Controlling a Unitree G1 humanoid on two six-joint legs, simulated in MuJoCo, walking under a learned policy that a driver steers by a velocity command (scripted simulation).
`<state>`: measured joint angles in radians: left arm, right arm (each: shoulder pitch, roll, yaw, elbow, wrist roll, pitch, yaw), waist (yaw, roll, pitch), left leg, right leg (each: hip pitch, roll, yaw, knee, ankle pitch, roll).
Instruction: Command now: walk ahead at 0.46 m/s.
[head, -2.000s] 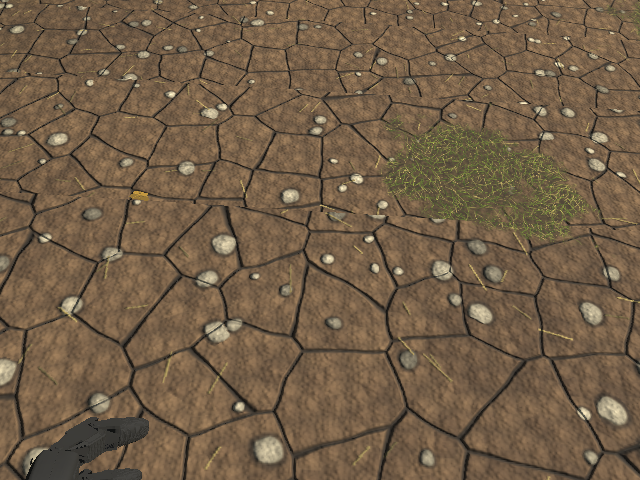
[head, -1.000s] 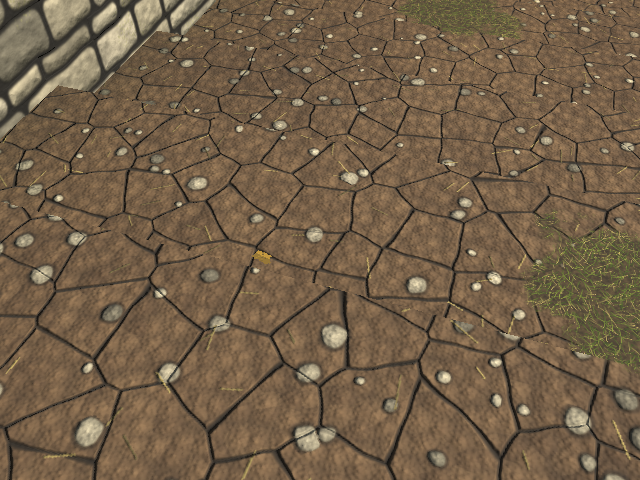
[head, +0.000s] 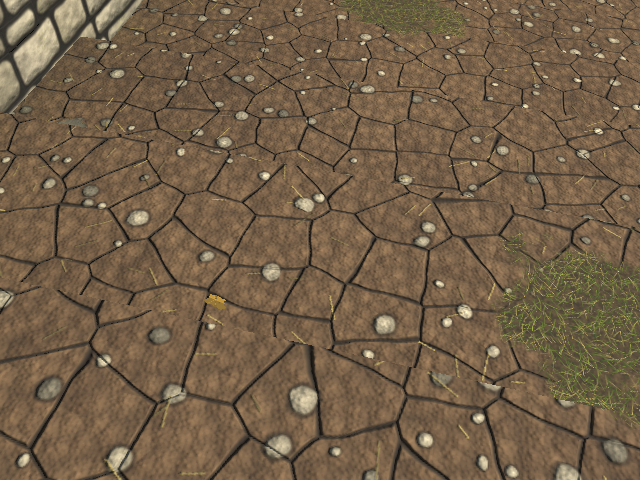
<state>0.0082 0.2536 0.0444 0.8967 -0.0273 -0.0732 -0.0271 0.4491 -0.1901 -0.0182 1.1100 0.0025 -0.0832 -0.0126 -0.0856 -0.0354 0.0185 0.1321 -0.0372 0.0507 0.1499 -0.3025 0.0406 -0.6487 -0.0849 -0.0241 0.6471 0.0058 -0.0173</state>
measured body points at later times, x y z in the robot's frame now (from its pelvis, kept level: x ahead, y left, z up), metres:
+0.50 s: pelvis +0.29 -0.04 +0.01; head +0.31 -0.04 +0.46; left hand +0.27 +0.21 -0.14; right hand +0.46 -0.30 -0.11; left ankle +0.48 +0.14 -0.68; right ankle +0.24 -0.13 -0.74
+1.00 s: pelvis +0.58 +0.02 +0.01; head +0.59 +0.02 +0.46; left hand +0.72 +0.28 -0.12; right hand +0.57 -0.24 -0.14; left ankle +0.56 +0.11 -0.74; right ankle +0.69 -0.16 -0.67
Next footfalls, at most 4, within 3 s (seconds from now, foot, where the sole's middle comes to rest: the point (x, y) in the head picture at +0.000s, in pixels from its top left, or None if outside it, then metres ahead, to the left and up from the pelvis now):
0.12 right None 0.28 -0.13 -0.78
0.68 left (248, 433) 0.60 0.11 -0.78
1.38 right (379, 323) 0.94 -0.24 -0.93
1.78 left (336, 234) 1.27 -0.15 -0.93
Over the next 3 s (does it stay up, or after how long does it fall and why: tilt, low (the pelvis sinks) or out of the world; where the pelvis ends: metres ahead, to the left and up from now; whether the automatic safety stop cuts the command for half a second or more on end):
stays up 1.67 -0.48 -0.33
